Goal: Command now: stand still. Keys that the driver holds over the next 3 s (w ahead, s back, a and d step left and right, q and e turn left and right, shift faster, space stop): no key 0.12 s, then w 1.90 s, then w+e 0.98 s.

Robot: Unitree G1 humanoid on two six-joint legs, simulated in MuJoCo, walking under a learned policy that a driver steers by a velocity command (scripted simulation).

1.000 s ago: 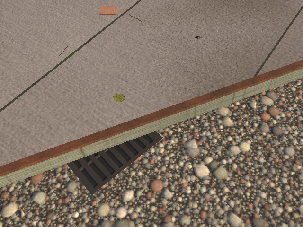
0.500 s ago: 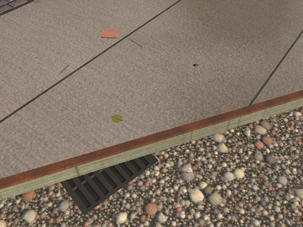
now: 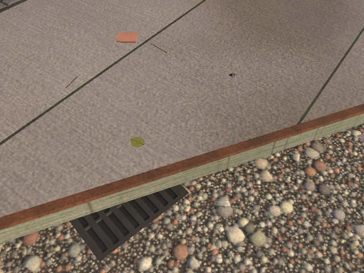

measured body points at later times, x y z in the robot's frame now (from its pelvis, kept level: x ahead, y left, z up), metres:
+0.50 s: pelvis +0.10 -0.05 -0.01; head +0.11 -0.07 +0.44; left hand +0.14 +0.21 -0.15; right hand +0.02 -0.28 -0.17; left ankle -0.04 +0.08 -0.69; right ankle +0.11 -0.12 -0.74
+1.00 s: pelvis +0.37 -0.04 -0.02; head +0.40 -0.04 +0.43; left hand +0.30 +0.19 -0.17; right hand +0.49 -0.28 -0.15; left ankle +0.45 +0.01 -0.74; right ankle +0.18 -0.13 -0.65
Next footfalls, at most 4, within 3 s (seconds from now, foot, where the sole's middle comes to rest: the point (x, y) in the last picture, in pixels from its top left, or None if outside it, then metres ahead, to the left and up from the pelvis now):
0.42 right None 0.15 -0.12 -0.78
0.92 left None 0.49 0.02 -0.78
1.46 right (228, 210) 0.79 -0.15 -0.78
2.02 left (189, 133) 1.12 0.01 -0.68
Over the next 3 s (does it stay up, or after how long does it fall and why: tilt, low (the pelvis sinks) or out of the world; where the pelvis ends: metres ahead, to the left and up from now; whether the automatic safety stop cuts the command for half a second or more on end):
stays up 1.49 -0.10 0.09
